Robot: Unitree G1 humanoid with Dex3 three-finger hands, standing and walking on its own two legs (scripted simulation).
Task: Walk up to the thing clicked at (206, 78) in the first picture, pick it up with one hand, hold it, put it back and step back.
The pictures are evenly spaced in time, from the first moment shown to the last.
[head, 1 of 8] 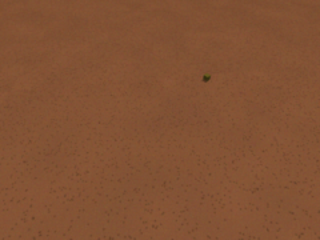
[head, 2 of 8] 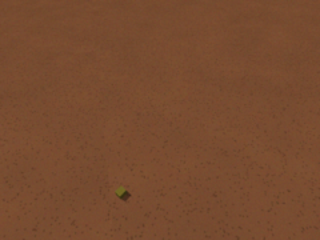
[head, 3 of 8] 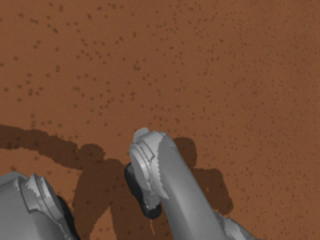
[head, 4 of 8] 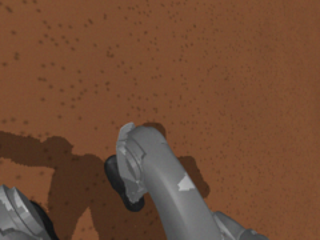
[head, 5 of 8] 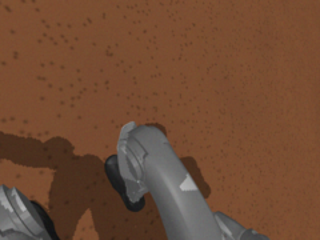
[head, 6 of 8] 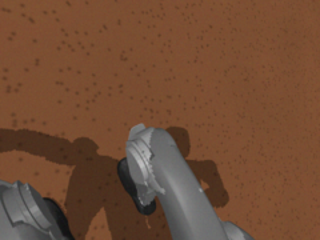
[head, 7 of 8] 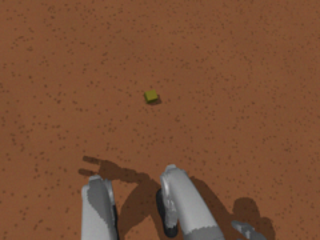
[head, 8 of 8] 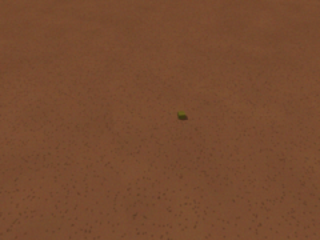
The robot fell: no
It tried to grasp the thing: yes
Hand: left
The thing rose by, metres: 0.60
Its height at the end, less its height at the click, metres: +0.00
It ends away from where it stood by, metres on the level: 0.50
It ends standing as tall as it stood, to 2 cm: yes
